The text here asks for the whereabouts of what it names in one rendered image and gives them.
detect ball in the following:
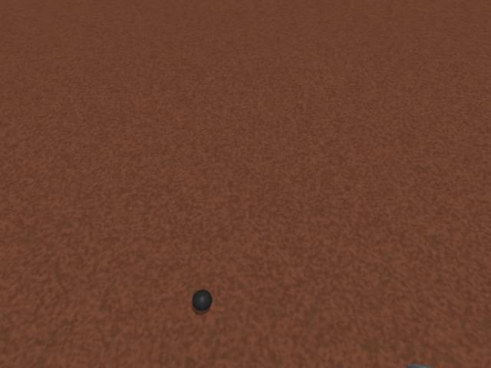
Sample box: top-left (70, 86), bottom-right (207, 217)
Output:
top-left (193, 290), bottom-right (212, 311)

